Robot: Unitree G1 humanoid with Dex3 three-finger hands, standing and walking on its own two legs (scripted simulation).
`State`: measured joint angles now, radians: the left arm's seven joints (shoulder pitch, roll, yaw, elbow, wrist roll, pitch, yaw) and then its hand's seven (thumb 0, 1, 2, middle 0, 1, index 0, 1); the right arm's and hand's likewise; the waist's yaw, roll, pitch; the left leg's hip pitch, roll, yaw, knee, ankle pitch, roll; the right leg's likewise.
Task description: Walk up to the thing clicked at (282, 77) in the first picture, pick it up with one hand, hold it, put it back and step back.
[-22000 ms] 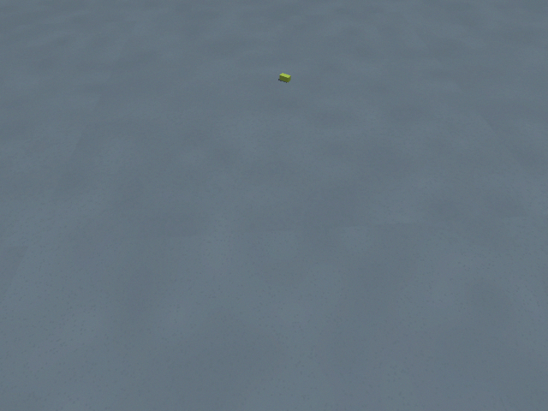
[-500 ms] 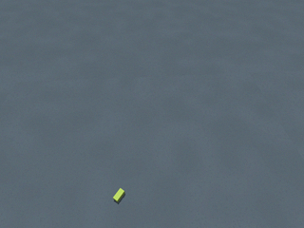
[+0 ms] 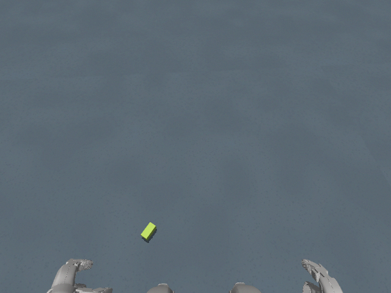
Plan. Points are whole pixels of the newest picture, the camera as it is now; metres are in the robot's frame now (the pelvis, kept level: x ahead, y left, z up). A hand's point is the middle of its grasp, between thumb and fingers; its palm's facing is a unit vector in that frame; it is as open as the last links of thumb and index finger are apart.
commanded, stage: rise first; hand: left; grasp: from above
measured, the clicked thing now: (148, 231) +0.42 +0.24 -0.73
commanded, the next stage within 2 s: none
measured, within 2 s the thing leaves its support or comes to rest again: neither
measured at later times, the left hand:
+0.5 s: hand out of the picture +0.12 +0.27 -0.21, palm faces -0.12 -0.80 -0.58, open 13.5 cm
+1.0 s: hand (108, 269) +0.22 +0.30 -0.39, palm faces -0.26 -0.34 -0.90, open 13.4 cm
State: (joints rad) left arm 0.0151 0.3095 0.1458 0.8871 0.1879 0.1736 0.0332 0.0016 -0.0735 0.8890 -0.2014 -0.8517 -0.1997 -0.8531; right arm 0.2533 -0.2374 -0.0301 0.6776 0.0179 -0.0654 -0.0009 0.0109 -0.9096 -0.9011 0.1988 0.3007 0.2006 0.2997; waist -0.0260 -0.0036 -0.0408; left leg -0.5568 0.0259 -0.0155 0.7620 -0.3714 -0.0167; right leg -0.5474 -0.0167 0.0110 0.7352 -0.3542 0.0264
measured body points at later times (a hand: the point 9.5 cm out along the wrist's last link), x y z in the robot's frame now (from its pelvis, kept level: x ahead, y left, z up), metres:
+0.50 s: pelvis -0.01 +0.00 -0.07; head +0.10 +0.02 +0.37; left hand +0.13 +0.31 -0.18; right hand +0.17 -0.24 -0.16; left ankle +0.00 +0.13 -0.71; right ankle +0.00 -0.14 -0.71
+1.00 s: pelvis -0.07 -0.01 -0.23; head +0.11 +0.02 +0.19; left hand +0.23 +0.31 -0.34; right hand +0.11 -0.27 -0.35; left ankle +0.00 +0.13 -0.71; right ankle +0.00 -0.14 -0.71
